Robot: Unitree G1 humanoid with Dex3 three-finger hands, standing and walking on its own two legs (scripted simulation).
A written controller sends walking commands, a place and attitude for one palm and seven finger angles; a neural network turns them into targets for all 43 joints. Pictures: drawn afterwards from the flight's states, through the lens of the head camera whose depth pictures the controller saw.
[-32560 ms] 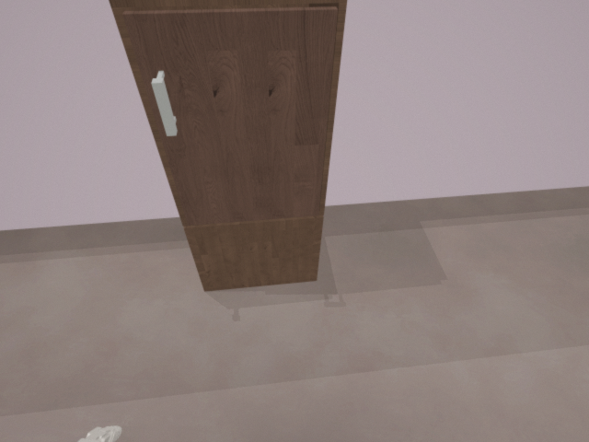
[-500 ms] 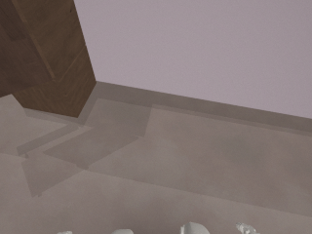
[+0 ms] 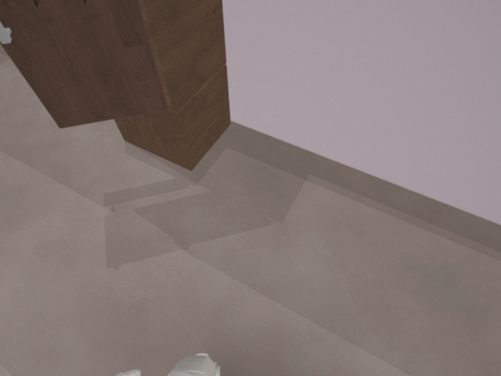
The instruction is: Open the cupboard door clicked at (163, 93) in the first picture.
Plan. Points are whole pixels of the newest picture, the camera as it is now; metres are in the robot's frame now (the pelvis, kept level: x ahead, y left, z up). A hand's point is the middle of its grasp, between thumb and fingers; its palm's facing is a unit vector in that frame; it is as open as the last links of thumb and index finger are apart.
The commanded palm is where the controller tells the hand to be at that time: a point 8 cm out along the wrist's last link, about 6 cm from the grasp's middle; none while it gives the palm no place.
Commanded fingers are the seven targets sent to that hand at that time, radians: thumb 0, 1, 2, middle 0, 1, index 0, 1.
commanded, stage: turn to face it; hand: left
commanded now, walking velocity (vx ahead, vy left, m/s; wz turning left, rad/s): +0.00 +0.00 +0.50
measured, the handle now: out of the picture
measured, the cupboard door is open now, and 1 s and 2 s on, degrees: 44 44 44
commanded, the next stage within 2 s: take the last steps up to it in 0.46 s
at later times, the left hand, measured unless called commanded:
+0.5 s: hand out of the picture +0.06 +0.20 -0.16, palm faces +0.22 -0.93 -0.28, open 7.4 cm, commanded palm none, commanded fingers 0.00 0.90 0.90 -0.20 -0.30 -0.20 -0.30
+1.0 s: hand out of the picture -0.03 +0.25 -0.18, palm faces +0.41 -0.89 -0.20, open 7.4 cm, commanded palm none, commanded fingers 0.00 0.90 0.90 -0.20 -0.30 -0.20 -0.30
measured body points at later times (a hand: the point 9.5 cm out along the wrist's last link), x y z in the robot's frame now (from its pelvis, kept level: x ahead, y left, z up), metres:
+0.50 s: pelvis +0.02 -0.02 -0.01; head +0.05 -0.03 +0.44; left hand +0.05 +0.25 -0.14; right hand +0.15 -0.24 -0.16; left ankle +0.01 +0.11 -0.72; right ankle +0.04 -0.13 -0.74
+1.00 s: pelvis +0.05 +0.06 +0.00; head +0.06 +0.09 +0.45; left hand -0.05 +0.30 -0.17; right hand +0.21 -0.14 -0.13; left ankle +0.02 +0.12 -0.74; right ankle +0.06 -0.08 -0.66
